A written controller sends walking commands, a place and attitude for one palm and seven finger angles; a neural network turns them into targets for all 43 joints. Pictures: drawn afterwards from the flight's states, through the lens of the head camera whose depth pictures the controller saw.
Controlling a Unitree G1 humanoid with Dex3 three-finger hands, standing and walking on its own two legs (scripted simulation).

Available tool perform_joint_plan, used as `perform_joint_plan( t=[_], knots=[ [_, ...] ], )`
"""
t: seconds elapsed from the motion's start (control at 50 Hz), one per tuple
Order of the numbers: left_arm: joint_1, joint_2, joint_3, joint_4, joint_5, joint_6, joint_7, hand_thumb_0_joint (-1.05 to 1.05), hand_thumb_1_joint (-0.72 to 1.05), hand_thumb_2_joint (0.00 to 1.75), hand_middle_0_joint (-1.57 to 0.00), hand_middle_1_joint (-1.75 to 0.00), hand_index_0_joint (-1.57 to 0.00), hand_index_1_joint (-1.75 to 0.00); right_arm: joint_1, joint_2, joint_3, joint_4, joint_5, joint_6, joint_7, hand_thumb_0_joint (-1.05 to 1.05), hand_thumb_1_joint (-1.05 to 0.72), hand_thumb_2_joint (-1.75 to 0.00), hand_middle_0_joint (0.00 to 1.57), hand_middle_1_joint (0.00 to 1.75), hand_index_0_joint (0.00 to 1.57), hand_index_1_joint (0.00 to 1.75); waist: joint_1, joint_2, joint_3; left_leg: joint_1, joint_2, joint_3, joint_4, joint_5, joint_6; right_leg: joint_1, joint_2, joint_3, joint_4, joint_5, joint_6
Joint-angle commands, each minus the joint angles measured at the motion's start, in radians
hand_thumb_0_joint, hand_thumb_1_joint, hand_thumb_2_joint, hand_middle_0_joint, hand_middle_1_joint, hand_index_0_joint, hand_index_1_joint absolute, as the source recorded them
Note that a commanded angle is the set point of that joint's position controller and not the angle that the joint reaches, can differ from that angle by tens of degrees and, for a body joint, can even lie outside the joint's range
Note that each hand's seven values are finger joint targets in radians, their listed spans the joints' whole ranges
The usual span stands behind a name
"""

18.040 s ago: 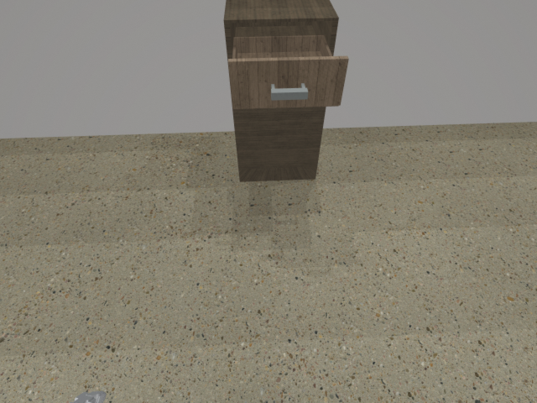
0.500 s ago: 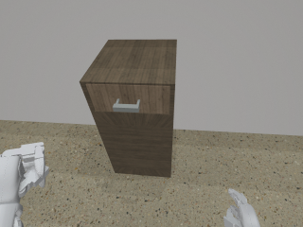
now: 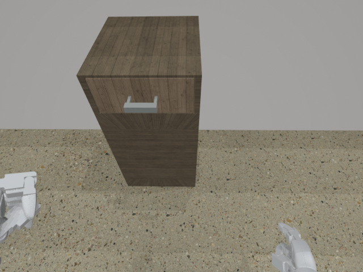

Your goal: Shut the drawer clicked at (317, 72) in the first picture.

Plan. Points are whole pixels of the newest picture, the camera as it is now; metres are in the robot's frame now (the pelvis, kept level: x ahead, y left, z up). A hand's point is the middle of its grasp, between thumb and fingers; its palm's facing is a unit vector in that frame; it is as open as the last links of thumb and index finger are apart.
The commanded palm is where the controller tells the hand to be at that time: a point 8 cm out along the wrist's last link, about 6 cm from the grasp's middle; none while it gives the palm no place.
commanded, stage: step back with the hand held close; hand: left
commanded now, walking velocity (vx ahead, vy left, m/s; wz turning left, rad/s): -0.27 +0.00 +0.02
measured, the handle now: (141, 103) +0.64 +0.19 -0.05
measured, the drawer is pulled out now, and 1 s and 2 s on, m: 0.00 0.00 0.00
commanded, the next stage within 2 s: stop stepping back and stand still in 0.74 s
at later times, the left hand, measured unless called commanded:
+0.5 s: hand out of the picture +0.09 +0.27 +0.16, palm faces +0.44 -0.78 -0.46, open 3.2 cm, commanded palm +0.03 +0.30 +0.18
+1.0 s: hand out of the picture +0.03 +0.23 +0.16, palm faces +0.29 -0.82 -0.49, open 3.2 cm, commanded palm -0.02 +0.28 +0.18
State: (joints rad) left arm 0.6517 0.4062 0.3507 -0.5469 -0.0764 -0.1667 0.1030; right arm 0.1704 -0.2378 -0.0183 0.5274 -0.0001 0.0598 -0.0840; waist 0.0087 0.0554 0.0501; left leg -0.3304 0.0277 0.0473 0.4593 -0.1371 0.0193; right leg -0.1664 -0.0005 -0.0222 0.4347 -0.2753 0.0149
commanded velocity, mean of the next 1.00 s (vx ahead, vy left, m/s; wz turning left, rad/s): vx -0.25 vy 0.01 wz -0.03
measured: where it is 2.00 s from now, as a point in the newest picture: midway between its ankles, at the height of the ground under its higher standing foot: outside the picture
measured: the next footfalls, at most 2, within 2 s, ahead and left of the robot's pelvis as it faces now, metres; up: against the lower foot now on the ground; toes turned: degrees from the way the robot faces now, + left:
right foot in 0.74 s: -0.16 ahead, -0.08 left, +0.00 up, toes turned +2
left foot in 1.40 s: -0.07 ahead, +0.14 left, +0.00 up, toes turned -1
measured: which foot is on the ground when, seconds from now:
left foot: down 0.00-1.00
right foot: down 0.00-0.50, up 0.52-0.72, down 0.74-1.00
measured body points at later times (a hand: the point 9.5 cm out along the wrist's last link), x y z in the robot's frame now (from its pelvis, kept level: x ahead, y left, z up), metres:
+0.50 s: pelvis -0.08 +0.02 -0.01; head -0.05 +0.02 +0.44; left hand +0.06 +0.31 +0.18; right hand +0.12 -0.21 -0.10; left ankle +0.00 +0.10 -0.74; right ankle -0.03 -0.12 -0.74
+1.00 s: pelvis -0.15 +0.00 -0.01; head -0.15 +0.00 +0.44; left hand +0.01 +0.27 +0.19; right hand -0.01 -0.27 -0.09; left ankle -0.01 +0.10 -0.74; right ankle -0.21 -0.12 -0.74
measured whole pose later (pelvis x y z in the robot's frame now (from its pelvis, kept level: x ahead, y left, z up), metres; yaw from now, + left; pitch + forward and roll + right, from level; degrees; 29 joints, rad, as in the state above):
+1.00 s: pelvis -0.15 +0.00 -0.01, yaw +0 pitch +0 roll -3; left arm 0.70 0.45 0.38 -0.58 -0.08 -0.25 0.12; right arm 0.25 -0.25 -0.03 0.60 0.00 -0.02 -0.09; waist -0.05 0.05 -0.01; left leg -0.48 0.04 -0.01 0.57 -0.14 0.00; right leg -0.14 0.06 0.00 0.52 -0.38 -0.02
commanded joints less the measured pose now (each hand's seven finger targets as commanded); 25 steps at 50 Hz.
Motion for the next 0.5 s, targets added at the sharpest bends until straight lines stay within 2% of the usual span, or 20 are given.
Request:
perform_joint_plan(
  t=[0.0, 0.04, 0.08, 0.12, 0.14, 0.18, 0.22, 0.24, 0.26, 0.28, 0.3, 0.32, 0.34, 0.36, 0.38, 0.4, 0.42, 0.44, 0.46, 0.48],
  knots=[
    [0.015, 0.155, 0.131, -0.206, -0.002, -0.084, 0.041, 0.0, 0.9, 0.9, -1.4, -1.6, -1.4, -1.6, -0.084, -0.105, -0.041, -0.161, 0.002, -0.072, -0.011, 0.0, -0.9, -0.9, 0.2, 0.3, 0.2, 0.3, -0.01, -0.003, -0.149, 0.145, 0.044, -0.073, -0.048, 0.038, 0.019, -0.101, -0.021, 0.023, -0.066, 0.145, 0.001],
    [0.0, 0.17, 0.143, -0.235, 0.002, -0.101, 0.046, 0.0, 0.9, 0.9, -1.4, -1.6, -1.4, -1.6, -0.087, -0.113, -0.042, -0.161, 0.0, -0.087, -0.015, 0.0, -0.9, -0.9, 0.2, 0.3, 0.2, 0.3, -0.013, 0.015, -0.136, 0.111, 0.046, -0.088, -0.066, -0.063, 0.018, -0.11, -0.015, 0.027, -0.072, 0.083, -0.001],
    [0.005, 0.153, 0.132, -0.224, 0.005, -0.111, 0.05, 0.0, 0.9, 0.9, -1.4, -1.6, -1.4, -1.6, -0.08, -0.113, -0.039, -0.158, 0.0, -0.097, -0.016, 0.0, -0.9, -0.9, 0.2, 0.3, 0.2, 0.3, -0.016, 0.025, -0.109, 0.056, 0.055, -0.114, -0.093, -0.161, 0.02, -0.109, -0.004, 0.025, -0.064, 0.005, -0.004],
    [0.003, 0.156, 0.139, -0.227, 0.013, -0.123, 0.054, 0.0, 0.9, 0.9, -1.4, -1.6, -1.4, -1.6, -0.078, -0.118, -0.039, -0.157, -0.004, -0.111, -0.018, 0.0, -0.9, -0.9, 0.2, 0.3, 0.2, 0.3, -0.016, 0.06, -0.095, -0.017, 0.072, -0.151, -0.143, -0.273, 0.027, -0.083, 0.017, 0.018, -0.033, -0.06, -0.004],
    [0.001, 0.166, 0.155, -0.236, 0.017, -0.127, 0.054, 0.0, 0.9, 0.9, -1.4, -1.6, -1.4, -1.6, -0.085, -0.125, -0.041, -0.161, -0.007, -0.121, -0.021, 0.0, -0.9, -0.9, 0.2, 0.3, 0.2, 0.3, -0.013, 0.088, -0.101, -0.071, 0.088, -0.176, -0.187, -0.34, 0.035, -0.036, 0.034, 0.013, 0.002, -0.068, 0.0],
    [0.011, 0.152, 0.158, -0.23, 0.026, -0.13, 0.053, 0.0, 0.9, 0.9, -1.4, -1.6, -1.4, -1.6, -0.089, -0.126, -0.04, -0.166, -0.007, -0.13, -0.022, 0.0, -0.9, -0.9, 0.2, 0.3, 0.2, 0.3, -0.003, 0.138, -0.106, -0.222, 0.126, -0.22, -0.276, -0.474, 0.055, 0.085, 0.067, -0.001, 0.125, -0.055, -0.002],
    [0.019, 0.161, 0.177, -0.238, 0.031, -0.131, 0.051, 0.0, 0.9, 0.9, -1.4, -1.6, -1.4, -1.6, -0.088, -0.123, -0.044, -0.169, -0.004, -0.14, -0.021, 0.0, -0.9, -0.9, 0.2, 0.3, 0.2, 0.3, 0.004, 0.16, -0.13, -0.297, 0.137, -0.216, -0.274, -0.509, 0.065, 0.148, 0.081, 0.003, 0.18, -0.031, -0.008],
    [0.034, 0.181, 0.198, -0.242, 0.028, -0.132, 0.05, 0.0, 0.9, 0.9, -1.4, -1.6, -1.4, -1.6, -0.085, -0.12, -0.047, -0.167, -0.004, -0.147, -0.018, 0.0, -0.9, -0.9, 0.2, 0.3, 0.2, 0.3, 0.004, 0.147, -0.153, -0.286, 0.131, -0.214, -0.253, -0.489, 0.065, 0.146, 0.078, 0.017, 0.162, -0.023, -0.013],
    [0.045, 0.169, 0.188, -0.252, 0.024, -0.134, 0.048, 0.0, 0.9, 0.9, -1.4, -1.6, -1.4, -1.6, -0.079, -0.112, -0.044, -0.165, -0.002, -0.151, -0.015, 0.0, -0.9, -0.9, 0.2, 0.3, 0.2, 0.3, 0.002, 0.109, -0.158, -0.261, 0.11, -0.19, -0.212, -0.455, 0.054, 0.116, 0.066, 0.032, 0.128, -0.04, -0.02],
    [0.05, 0.174, 0.192, -0.255, 0.02, -0.138, 0.046, 0.0, 0.9, 0.9, -1.4, -1.6, -1.4, -1.6, -0.077, -0.111, -0.048, -0.162, -0.001, -0.155, -0.012, 0.0, -0.9, -0.9, 0.2, 0.3, 0.2, 0.3, -0.001, 0.062, -0.154, -0.221, 0.081, -0.159, -0.145, -0.42, 0.041, 0.049, 0.044, 0.071, 0.063, -0.082, -0.03],
    [0.049, 0.176, 0.19, -0.25, 0.015, -0.141, 0.047, 0.0, 0.9, 0.9, -1.4, -1.6, -1.4, -1.6, -0.066, -0.105, -0.053, -0.15, 0.002, -0.155, -0.009, 0.0, -0.9, -0.9, 0.2, 0.3, 0.2, 0.3, -0.006, -0.027, -0.145, -0.115, 0.029, -0.106, -0.005, -0.351, 0.014, -0.099, -0.011, 0.142, -0.049, -0.18, -0.053],
    [0.032, 0.173, 0.176, -0.259, 0.005, -0.143, 0.051, 0.0, 0.9, 0.9, -1.4, -1.6, -1.4, -1.6, -0.05, -0.097, -0.057, -0.125, 0.003, -0.15, -0.005, 0.0, -0.9, -0.9, 0.2, 0.3, 0.2, 0.3, -0.014, -0.141, -0.142, 0.046, -0.032, -0.06, 0.204, -0.244, -0.023, -0.315, -0.11, 0.254, -0.181, -0.285, -0.096],
    [-0.003, 0.178, 0.175, -0.268, 0.005, -0.138, 0.061, 0.0, 0.9, 0.9, -1.4, -1.6, -1.4, -1.6, -0.039, -0.101, -0.065, -0.097, -0.002, -0.143, 0.001, 0.0, -0.9, -0.9, 0.2, 0.3, 0.2, 0.3, -0.023, -0.202, -0.15, 0.134, -0.051, -0.049, 0.359, -0.193, -0.038, -0.44, -0.2, 0.341, -0.242, -0.283, -0.143],
    [-0.04, 0.142, 0.138, -0.239, 0.013, -0.126, 0.066, 0.0, 0.9, 0.9, -1.4, -1.6, -1.4, -1.6, -0.041, -0.076, -0.057, -0.083, -0.006, -0.138, 0.003, 0.0, -0.9, -0.9, 0.2, 0.3, 0.2, 0.3, -0.033, -0.244, -0.125, 0.127, -0.048, -0.053, 0.394, -0.159, -0.034, -0.438, -0.231, 0.319, -0.221, -0.153, -0.151],
    [-0.084, 0.132, 0.117, -0.238, 0.023, -0.122, 0.067, 0.0, 0.9, 0.9, -1.4, -1.6, -1.4, -1.6, -0.053, -0.074, -0.052, -0.079, -0.008, -0.14, 0.002, 0.0, -0.9, -0.9, 0.2, 0.3, 0.2, 0.3, -0.037, -0.238, -0.109, 0.128, -0.037, -0.056, 0.321, -0.145, -0.025, -0.402, -0.209, 0.261, -0.169, -0.008, -0.129],
    [-0.104, 0.143, 0.119, -0.224, 0.028, -0.12, 0.069, 0.0, 0.9, 0.9, -1.4, -1.6, -1.4, -1.6, -0.068, -0.074, -0.046, -0.073, -0.01, -0.144, -0.006, 0.0, -0.9, -0.9, 0.2, 0.3, 0.2, 0.3, -0.037, -0.191, -0.088, 0.125, -0.024, -0.062, 0.159, -0.114, -0.016, -0.355, -0.155, 0.201, -0.104, 0.075, -0.088],
    [-0.118, 0.141, 0.11, -0.231, 0.03, -0.12, 0.066, 0.0, 0.9, 0.9, -1.4, -1.6, -1.4, -1.6, -0.085, -0.095, -0.044, -0.079, -0.008, -0.148, -0.016, 0.0, -0.9, -0.9, 0.2, 0.3, 0.2, 0.3, -0.03, -0.088, -0.061, 0.1, 0.013, -0.107, -0.003, -0.05, 0.002, -0.318, -0.063, 0.139, -0.024, 0.088, -0.039],
    [-0.154, 0.158, 0.115, -0.263, 0.038, -0.125, 0.066, 0.0, 0.9, 0.9, -1.4, -1.6, -1.4, -1.6, -0.11, -0.115, -0.049, -0.09, -0.006, -0.157, -0.028, 0.0, -0.9, -0.9, 0.2, 0.3, 0.2, 0.3, -0.021, 0.034, -0.064, 0.051, 0.094, -0.185, -0.099, 0.016, 0.031, -0.253, 0.011, 0.091, 0.058, 0.097, -0.004],
    [-0.11, 0.174, 0.15, -0.239, 0.047, -0.141, 0.064, 0.0, 0.9, 0.9, -1.4, -1.6, -1.4, -1.6, -0.089, -0.124, -0.05, -0.082, -0.007, -0.163, -0.028, 0.0, -0.9, -0.9, 0.2, 0.3, 0.2, 0.3, -0.007, 0.108, -0.135, -0.031, 0.179, -0.249, -0.168, -0.044, 0.067, -0.114, 0.049, 0.058, 0.185, 0.071, 0.007],
    [-0.077, 0.153, 0.148, -0.22, 0.047, -0.145, 0.055, 0.0, 0.9, 0.9, -1.4, -1.6, -1.4, -1.6, -0.09, -0.111, -0.05, -0.092, -0.016, -0.171, -0.024, 0.0, -0.9, -0.9, 0.2, 0.3, 0.2, 0.3, -0.007, 0.188, -0.177, -0.14, 0.244, -0.352, -0.273, -0.227, 0.107, -0.015, 0.082, 0.052, 0.351, -0.042, 0.01]
  ],
)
